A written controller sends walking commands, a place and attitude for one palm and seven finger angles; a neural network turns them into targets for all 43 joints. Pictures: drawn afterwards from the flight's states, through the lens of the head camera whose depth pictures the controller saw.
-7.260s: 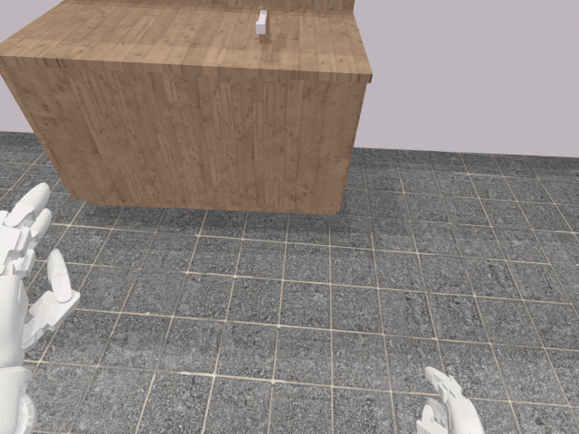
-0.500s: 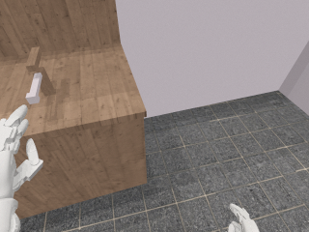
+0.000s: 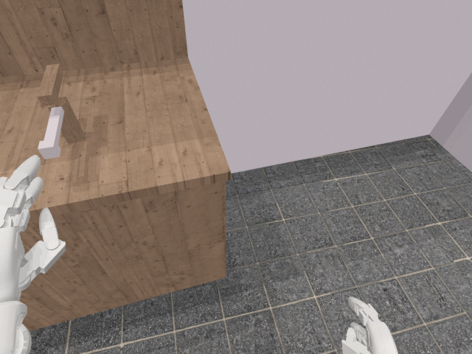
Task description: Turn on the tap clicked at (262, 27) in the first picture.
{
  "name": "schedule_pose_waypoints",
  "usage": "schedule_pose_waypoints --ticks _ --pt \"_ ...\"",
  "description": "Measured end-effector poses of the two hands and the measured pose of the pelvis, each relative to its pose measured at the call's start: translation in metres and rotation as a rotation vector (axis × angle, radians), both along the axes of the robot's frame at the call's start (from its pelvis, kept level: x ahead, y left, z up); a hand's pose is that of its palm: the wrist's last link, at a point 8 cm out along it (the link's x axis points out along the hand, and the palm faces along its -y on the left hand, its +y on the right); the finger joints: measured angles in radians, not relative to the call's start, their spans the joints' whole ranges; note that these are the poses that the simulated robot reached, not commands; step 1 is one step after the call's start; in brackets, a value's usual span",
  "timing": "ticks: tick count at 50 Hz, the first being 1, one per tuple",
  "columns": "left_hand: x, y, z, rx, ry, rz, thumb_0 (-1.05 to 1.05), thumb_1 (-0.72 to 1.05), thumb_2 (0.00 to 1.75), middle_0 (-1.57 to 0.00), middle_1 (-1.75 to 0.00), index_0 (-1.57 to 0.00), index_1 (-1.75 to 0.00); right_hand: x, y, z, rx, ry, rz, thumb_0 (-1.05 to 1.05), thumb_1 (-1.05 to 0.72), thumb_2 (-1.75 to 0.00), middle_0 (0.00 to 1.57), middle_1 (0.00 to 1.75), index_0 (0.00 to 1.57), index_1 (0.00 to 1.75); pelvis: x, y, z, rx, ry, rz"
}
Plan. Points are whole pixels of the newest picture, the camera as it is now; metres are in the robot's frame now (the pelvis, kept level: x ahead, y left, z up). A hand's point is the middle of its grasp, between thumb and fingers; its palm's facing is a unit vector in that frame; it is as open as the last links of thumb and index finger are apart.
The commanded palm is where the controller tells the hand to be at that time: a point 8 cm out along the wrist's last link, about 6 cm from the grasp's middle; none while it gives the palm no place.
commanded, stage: come to a stop and stand still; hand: left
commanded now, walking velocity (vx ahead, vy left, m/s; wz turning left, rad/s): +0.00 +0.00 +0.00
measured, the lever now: (49, 149) +0.45 +0.42 +0.07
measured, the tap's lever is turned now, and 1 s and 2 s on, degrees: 0 0 0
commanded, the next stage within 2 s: look again from close up in 0.10 s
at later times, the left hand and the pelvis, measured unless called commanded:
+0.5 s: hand (70, 242) +0.22 +0.24 +0.14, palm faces +0.24 -0.88 -0.41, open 7.5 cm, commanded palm +0.17 +0.30 +0.17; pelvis +0.00 +0.02 +0.00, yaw -2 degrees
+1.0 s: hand (40, 201) +0.27 +0.30 +0.15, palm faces +0.38 -0.84 -0.38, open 7.5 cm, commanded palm +0.21 +0.33 +0.17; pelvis +0.05 +0.05 -0.02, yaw +0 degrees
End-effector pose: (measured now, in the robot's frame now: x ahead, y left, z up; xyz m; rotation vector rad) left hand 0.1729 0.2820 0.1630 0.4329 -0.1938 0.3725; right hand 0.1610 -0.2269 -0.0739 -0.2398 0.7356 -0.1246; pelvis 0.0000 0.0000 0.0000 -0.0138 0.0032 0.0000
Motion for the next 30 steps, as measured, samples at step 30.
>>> schedule_pose_waypoints --ticks 30 --pt "0.015 0.032 -0.004 0.056 -0.001 -0.08 0.01 0.88 0.9 -0.22 -0.3 -0.21 -0.3 -0.011 0.023 0.004 -0.004 0.015 0.025 0.02 -0.9 -0.9 0.21 0.3 0.2 0.3 0.005 0.021 0.0 0.004 -0.004 -0.009"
